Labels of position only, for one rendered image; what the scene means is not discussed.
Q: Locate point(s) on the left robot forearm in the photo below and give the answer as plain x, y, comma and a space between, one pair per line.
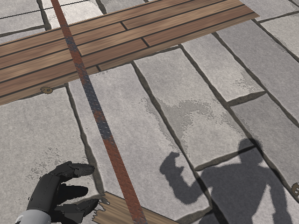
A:
33, 216

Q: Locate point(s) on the robot left hand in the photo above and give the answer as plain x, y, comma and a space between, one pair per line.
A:
50, 193

